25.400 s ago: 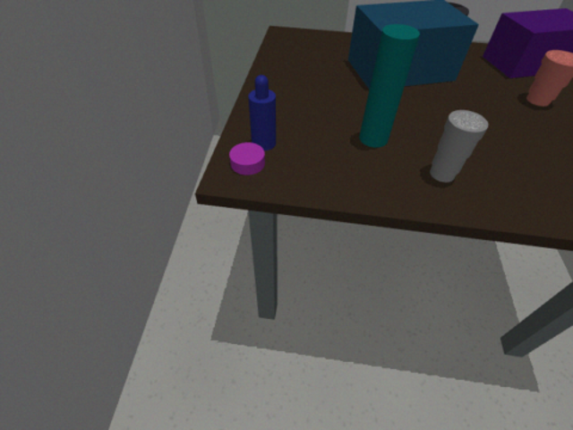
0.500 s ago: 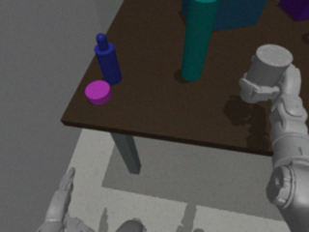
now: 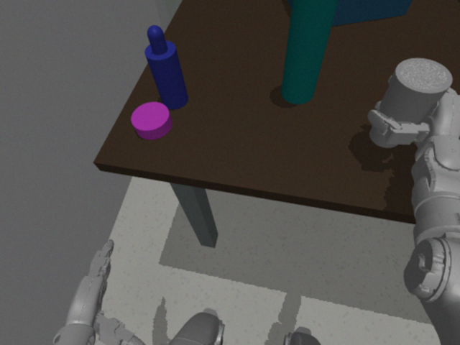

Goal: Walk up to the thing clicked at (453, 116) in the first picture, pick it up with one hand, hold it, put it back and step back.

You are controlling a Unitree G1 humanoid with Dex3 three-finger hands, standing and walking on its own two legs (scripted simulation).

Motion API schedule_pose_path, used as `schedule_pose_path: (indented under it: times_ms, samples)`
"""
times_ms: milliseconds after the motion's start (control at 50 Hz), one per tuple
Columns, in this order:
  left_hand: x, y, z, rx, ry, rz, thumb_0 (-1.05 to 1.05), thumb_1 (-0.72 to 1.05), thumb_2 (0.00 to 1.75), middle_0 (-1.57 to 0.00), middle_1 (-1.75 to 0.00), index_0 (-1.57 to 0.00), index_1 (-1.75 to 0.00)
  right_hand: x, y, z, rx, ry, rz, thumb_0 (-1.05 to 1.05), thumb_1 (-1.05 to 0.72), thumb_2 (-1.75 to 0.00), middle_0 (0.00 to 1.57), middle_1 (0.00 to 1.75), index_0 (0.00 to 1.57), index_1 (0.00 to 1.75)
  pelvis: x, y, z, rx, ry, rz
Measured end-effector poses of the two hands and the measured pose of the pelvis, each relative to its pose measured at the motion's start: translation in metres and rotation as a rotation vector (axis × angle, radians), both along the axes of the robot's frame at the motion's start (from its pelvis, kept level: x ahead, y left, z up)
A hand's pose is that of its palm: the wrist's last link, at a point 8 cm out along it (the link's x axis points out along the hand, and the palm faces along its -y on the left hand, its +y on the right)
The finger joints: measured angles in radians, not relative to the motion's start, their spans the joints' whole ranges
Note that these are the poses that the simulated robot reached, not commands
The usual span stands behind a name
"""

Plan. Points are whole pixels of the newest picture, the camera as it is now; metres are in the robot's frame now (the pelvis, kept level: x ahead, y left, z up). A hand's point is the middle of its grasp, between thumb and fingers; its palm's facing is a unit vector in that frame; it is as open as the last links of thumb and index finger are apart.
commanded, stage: lower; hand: right
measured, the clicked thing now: (401, 109) +0.52 -0.18 +0.10
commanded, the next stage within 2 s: loosen in 0.32 s
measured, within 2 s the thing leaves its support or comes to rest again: rests again in 0.24 s
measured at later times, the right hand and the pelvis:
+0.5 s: hand (392, 118) +0.52 -0.17 +0.08, palm faces +0.11 +0.99 +0.01, open 9.1 cm; pelvis -0.01 +0.00 -0.02, yaw +0 degrees
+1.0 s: hand (394, 116) +0.52 -0.18 +0.08, palm faces +0.11 +0.99 +0.01, open 13.3 cm; pelvis +0.00 +0.00 -0.02, yaw +0 degrees
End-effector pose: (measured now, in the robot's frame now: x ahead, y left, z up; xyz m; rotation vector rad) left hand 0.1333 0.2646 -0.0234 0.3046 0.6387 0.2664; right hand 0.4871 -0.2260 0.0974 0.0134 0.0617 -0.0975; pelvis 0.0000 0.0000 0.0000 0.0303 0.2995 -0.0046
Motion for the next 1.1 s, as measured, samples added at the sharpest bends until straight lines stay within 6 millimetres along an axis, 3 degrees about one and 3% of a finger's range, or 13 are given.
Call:
schedule_pose_path:
  times_ms: [540,800,940,1100]
  samples:
    - [-0.002,0.001,0.000,0.036,-0.026,-0.020,-0.01,-0.52,0.05,-0.06,-0.05,-0.06,-0.05,0.005,0.000,-0.020,-0.002,-0.011,-0.013,0.00,0.28,-1.06,0.79,0.99,0.80,0.98,-0.008,0.003,-0.016,0.012,0.043,-0.005]
    - [-0.004,-0.003,-0.001,0.031,-0.018,-0.013,-0.01,-0.51,0.05,-0.06,-0.05,-0.06,-0.05,0.009,-0.003,-0.018,-0.005,-0.016,-0.015,-0.01,0.40,-0.59,0.87,0.77,0.89,0.76,-0.007,-0.001,-0.018,0.015,0.047,-0.004]
    - [-0.002,-0.006,-0.001,0.027,-0.019,-0.012,-0.01,-0.52,0.05,-0.06,-0.05,-0.06,-0.05,0.010,-0.003,-0.019,-0.005,-0.013,-0.013,-0.01,0.48,-0.38,0.75,0.59,0.76,0.59,-0.005,-0.003,-0.017,0.015,0.049,-0.002]
    - [0.000,-0.007,-0.001,0.023,-0.012,-0.013,-0.01,-0.53,0.06,-0.06,-0.05,-0.05,-0.05,0.011,-0.003,-0.019,-0.003,-0.013,-0.015,-0.01,0.50,-0.27,0.55,0.43,0.56,0.43,-0.002,-0.004,-0.016,0.014,0.049,-0.002]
